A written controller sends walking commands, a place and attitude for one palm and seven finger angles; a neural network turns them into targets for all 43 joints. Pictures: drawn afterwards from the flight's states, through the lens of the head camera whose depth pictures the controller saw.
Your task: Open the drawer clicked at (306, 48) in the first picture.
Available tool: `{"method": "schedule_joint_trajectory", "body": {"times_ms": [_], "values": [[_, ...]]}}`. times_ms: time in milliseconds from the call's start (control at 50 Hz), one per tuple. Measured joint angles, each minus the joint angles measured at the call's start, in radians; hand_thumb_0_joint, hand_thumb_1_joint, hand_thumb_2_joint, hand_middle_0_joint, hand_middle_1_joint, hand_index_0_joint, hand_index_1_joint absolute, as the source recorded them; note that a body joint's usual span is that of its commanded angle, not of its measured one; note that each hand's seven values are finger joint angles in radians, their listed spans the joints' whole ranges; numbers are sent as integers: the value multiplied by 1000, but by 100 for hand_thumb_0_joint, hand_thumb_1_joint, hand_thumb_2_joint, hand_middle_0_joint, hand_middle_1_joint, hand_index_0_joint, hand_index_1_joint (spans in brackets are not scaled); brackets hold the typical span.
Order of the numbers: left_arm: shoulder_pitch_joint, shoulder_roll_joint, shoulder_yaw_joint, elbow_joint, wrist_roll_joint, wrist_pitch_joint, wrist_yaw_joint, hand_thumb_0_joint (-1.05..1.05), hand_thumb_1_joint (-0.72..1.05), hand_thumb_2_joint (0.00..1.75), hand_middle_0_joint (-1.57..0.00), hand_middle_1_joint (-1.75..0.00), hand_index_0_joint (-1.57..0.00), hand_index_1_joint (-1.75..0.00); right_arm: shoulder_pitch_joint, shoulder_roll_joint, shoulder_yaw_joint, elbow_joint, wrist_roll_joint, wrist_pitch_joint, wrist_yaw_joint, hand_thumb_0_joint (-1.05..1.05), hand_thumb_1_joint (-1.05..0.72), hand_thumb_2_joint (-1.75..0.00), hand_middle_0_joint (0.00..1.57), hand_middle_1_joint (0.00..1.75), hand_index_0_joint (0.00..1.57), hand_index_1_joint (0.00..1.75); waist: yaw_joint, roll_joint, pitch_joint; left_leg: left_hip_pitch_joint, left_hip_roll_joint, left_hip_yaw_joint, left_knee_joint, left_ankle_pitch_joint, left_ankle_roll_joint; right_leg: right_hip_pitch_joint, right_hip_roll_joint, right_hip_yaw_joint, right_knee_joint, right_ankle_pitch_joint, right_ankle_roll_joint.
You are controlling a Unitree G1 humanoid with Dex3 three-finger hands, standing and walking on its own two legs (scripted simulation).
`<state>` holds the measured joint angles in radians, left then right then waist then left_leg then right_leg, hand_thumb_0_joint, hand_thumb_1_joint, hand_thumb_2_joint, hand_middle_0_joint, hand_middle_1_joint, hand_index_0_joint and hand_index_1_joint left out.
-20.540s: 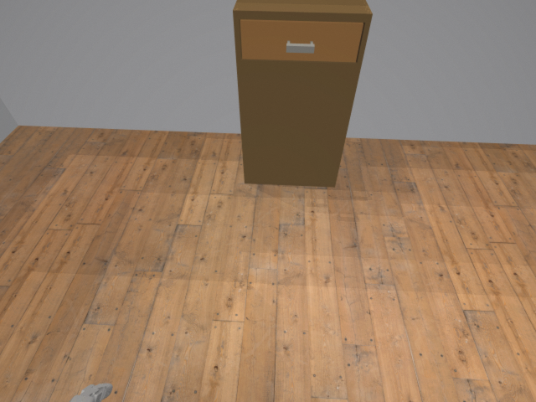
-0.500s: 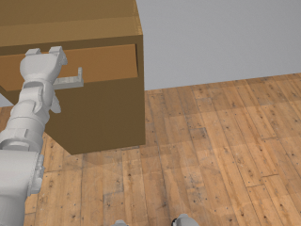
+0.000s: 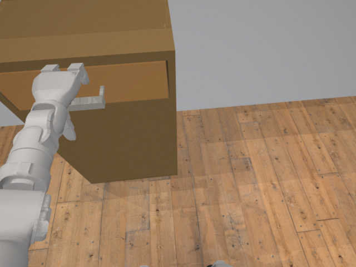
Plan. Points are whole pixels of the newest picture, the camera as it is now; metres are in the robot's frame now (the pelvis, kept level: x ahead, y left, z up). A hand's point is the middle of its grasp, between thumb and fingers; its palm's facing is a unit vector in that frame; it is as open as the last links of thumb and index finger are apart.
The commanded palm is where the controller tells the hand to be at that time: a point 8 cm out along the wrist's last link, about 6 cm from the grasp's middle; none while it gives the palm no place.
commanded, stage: re-aim the fingers above the handle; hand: left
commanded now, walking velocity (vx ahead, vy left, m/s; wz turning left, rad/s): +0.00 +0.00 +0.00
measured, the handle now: (85, 97) +0.54 +0.25 +0.01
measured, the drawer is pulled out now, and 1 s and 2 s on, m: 0.00 0.00 0.00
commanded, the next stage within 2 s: lower the fingers behind the handle in 1.92 s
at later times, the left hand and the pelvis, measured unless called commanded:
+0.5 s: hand (70, 98) +0.48 +0.25 +0.07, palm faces +0.00 +0.00 -1.00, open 13.8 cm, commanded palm +0.46 +0.26 +0.12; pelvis -0.01 +0.00 +0.00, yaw -1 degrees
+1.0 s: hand (68, 94) +0.49 +0.26 +0.07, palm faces +0.01 +0.01 -1.00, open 13.8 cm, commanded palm +0.46 +0.26 +0.12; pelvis -0.01 +0.01 +0.00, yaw -1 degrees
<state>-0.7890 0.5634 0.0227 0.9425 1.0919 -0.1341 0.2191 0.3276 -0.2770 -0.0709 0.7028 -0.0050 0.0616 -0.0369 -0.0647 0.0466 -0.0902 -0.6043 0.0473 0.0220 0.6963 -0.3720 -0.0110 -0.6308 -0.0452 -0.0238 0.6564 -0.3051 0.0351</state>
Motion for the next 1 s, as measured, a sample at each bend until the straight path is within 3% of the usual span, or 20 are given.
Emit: {"method": "schedule_joint_trajectory", "body": {"times_ms": [120,220,320,440,560,660,780,880,1000], "values": [[-45,2,4,53,4,55,36,0,-49,31,-32,-120,-32,-120,-9,-6,3,19,1,1,9,1,-91,-90,20,30,20,30,-12,3,-8,-9,1,0,5,0,-1,-10,1,0,6,0,-2],[-62,7,-9,94,-5,100,-4,0,-49,31,-32,-120,-32,-120,2,-4,8,15,7,4,8,1,-91,-90,20,30,20,30,-20,8,-8,5,2,9,-10,7,1,-1,3,10,-8,10,0],[-45,4,-12,81,-9,59,-45,0,-49,31,-32,-120,-32,-120,20,2,13,10,9,6,-4,1,-91,-90,20,30,20,30,-24,5,-5,20,1,17,-19,11,3,10,3,17,-15,15,2],[-45,9,15,68,12,5,-7,0,-49,31,-32,-120,-32,-120,25,5,16,12,5,-3,-5,1,-90,-90,20,30,20,30,-32,-3,2,-1,-1,20,-1,8,6,-12,1,22,2,15,4],[-53,27,37,75,21,45,39,0,-49,31,-32,-120,-32,-120,27,3,10,22,0,-9,8,1,-90,-90,20,30,20,30,-29,2,-3,-28,-2,24,15,7,9,-38,0,27,12,18,8],[-65,19,-9,107,-2,94,10,0,-49,31,-32,-120,-32,-120,32,3,10,33,7,-9,10,1,-90,-90,20,30,20,30,-20,7,-7,-15,-5,20,5,12,12,-20,-2,23,-4,25,11],[-88,10,-39,123,-6,54,-38,0,-49,31,-32,-120,-32,-120,24,8,20,28,10,-17,-8,1,-90,-90,20,30,21,30,-33,-8,1,-4,-8,14,-1,17,14,-4,-6,17,-14,29,11],[-103,13,-9,98,17,6,-9,0,-49,31,-32,-120,-32,-120,21,5,20,13,1,-26,-8,1,-90,-90,20,30,21,30,-45,-16,0,-31,-8,15,15,12,14,-30,-6,19,1,26,11],[-111,24,19,117,23,63,36,0,-49,31,-32,-120,-32,-120,27,-2,17,15,-4,-19,12,1,-90,-90,20,30,20,30,-43,-2,-8,-55,-5,24,30,3,16,-59,-3,29,16,21,14]]}}
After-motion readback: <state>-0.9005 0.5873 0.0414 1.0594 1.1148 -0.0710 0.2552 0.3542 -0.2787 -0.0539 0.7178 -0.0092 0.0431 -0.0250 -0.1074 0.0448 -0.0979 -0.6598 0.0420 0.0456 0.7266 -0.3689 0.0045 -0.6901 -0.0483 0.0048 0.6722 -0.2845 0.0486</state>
